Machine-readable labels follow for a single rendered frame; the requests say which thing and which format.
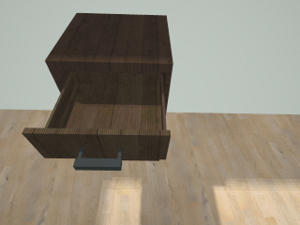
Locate drawer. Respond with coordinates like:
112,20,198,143
22,72,171,160

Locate cabinet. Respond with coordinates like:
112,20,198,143
45,12,173,161

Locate handle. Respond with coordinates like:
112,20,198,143
73,147,123,171

